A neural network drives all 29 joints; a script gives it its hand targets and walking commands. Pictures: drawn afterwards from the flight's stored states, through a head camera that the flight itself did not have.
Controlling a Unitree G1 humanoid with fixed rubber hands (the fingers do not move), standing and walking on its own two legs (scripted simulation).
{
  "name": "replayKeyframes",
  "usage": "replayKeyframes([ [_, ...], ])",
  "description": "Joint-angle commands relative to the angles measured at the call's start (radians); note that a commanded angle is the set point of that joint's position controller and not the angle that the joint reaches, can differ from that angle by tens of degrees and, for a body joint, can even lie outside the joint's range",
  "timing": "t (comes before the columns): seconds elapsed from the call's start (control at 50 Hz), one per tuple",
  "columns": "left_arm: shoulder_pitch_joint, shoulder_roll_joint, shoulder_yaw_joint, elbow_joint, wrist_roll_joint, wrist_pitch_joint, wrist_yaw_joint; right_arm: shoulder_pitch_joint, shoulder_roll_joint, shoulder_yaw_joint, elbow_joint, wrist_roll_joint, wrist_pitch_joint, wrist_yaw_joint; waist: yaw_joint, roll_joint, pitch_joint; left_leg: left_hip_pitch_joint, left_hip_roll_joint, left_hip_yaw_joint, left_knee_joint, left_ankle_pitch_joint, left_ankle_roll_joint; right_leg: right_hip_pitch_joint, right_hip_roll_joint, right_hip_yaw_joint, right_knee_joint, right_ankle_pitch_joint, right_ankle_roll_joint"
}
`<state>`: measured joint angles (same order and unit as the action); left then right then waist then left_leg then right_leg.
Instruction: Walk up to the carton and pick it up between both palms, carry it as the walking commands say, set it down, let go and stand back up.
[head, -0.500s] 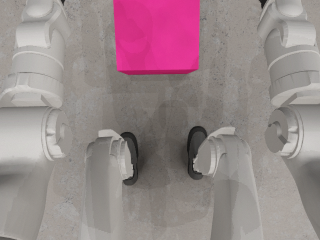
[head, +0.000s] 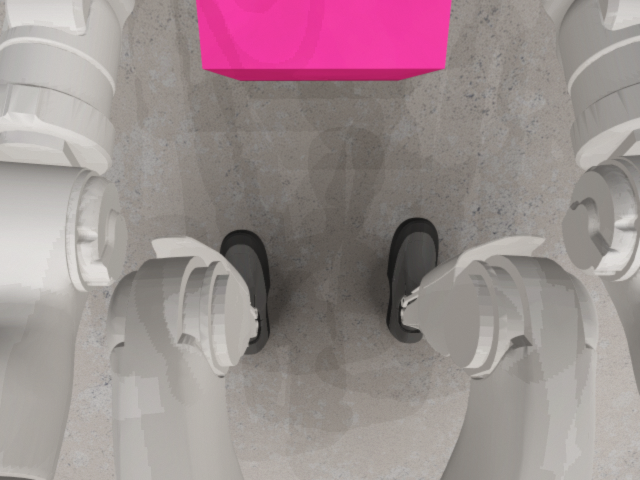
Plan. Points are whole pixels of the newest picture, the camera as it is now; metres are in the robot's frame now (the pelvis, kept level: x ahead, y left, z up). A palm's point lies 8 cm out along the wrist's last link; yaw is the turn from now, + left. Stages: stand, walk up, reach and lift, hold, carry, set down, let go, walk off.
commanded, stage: reach and lift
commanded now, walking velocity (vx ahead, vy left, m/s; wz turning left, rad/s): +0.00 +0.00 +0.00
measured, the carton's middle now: out of the picture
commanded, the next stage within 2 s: none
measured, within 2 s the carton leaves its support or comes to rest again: leaves its support in 1.76 s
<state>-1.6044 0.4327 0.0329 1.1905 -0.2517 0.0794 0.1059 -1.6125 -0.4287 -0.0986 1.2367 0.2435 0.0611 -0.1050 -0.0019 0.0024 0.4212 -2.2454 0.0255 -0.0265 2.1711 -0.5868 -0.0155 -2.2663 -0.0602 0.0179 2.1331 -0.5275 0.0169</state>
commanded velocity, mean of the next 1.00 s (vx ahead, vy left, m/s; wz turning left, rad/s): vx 0.00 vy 0.00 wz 0.00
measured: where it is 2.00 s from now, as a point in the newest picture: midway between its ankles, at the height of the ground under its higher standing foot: (329, 305)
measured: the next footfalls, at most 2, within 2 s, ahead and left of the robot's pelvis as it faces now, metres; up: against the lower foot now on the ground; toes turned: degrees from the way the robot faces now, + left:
none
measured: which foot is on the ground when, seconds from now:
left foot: down 0.00-1.00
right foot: down 0.00-1.00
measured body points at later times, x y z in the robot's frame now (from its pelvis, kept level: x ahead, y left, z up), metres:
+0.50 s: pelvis +0.00 +0.00 -0.02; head +0.39 +0.00 +0.19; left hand +0.58 +0.18 -0.21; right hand +0.58 -0.19 -0.21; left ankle +0.11 +0.13 -0.35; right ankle +0.12 -0.13 -0.35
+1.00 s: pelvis +0.00 +0.00 -0.01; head +0.39 +0.00 +0.19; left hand +0.58 +0.16 -0.21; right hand +0.58 -0.15 -0.22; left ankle +0.11 +0.13 -0.35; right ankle +0.12 -0.13 -0.34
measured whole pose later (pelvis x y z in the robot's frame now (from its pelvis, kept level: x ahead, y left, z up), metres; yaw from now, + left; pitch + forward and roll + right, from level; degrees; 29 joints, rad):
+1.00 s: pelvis +0.00 +0.00 -0.01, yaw +1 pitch +35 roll +0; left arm -1.68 0.38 0.00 1.24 -0.25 0.05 0.11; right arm -1.68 -0.35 -0.09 1.26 0.19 0.03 -0.11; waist 0.00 0.01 0.52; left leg -2.24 0.01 -0.03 2.22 -0.59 -0.02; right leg -2.26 -0.06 0.03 2.19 -0.54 0.02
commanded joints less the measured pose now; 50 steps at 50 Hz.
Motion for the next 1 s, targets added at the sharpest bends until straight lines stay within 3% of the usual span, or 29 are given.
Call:
replayKeyframes([
  [0.0, -0.285, 0.125, 0.002, -0.071, -0.007, -0.024, -0.004, -0.276, -0.138, 0.004, -0.066, 0.011, -0.028, 0.003, -0.01, 0.016, -1.236, 0.553, -0.037, 0.034, -0.146, 0.343, -0.03, 0.662, 0.06, -0.043, -0.072, 0.334, 0.018],
  [0.18, -0.351, 0.158, -0.037, -0.101, -0.062, -0.036, 0.01, -0.339, -0.166, 0.043, -0.101, 0.052, -0.038, -0.011, -0.02, 0.019, -1.316, 0.627, -0.033, 0.038, -0.082, 0.387, -0.029, 0.722, 0.048, -0.046, -0.013, 0.373, 0.013],
  [0.26, -0.337, 0.154, -0.037, -0.08, -0.068, -0.039, 0.008, -0.33, -0.15, 0.055, -0.091, 0.051, -0.036, -0.014, -0.016, -0.007, -1.269, 0.564, -0.035, 0.042, -0.084, 0.357, -0.024, 0.718, 0.049, -0.043, -0.011, 0.356, 0.015],
  [0.38, -0.294, 0.137, -0.023, -0.038, -0.048, -0.04, 0.001, -0.299, -0.121, 0.057, -0.069, 0.049, -0.034, -0.005, 0.001, -0.007, -1.226, 0.531, -0.038, 0.044, -0.092, 0.35, -0.021, 0.692, 0.06, -0.041, -0.017, 0.349, 0.02],
  [0.78, -0.366, 0.037, -0.009, -0.045, 0.009, -0.041, -0.006, -0.35, -0.055, 0.029, -0.048, -0.009, -0.041, -0.002, -0.012, 0.013, -1.15, 0.576, -0.062, 0.042, -0.116, 0.327, -0.027, 0.659, 0.085, -0.049, -0.048, 0.302, 0.015],
  [0.94, -0.384, -0.094, -0.048, -0.074, 0.004, -0.043, -0.033, -0.341, 0.019, 0.006, -0.067, -0.061, -0.046, 0.008, -0.066, 0.023, -1.117, 0.576, -0.084, 0.045, -0.122, 0.33, -0.031, 0.679, 0.094, -0.055, -0.062, 0.319, 0.006],
  [0.98, -0.392, -0.157, -0.067, -0.083, 0.003, -0.042, -0.048, -0.353, 0.086, 0.02, -0.078, -0.059, -0.044, 0.026, -0.063, 0.023, -1.104, 0.579, -0.088, 0.043, -0.125, 0.333, -0.028, 0.67, 0.096, -0.057, -0.064, 0.32, 0.004],
])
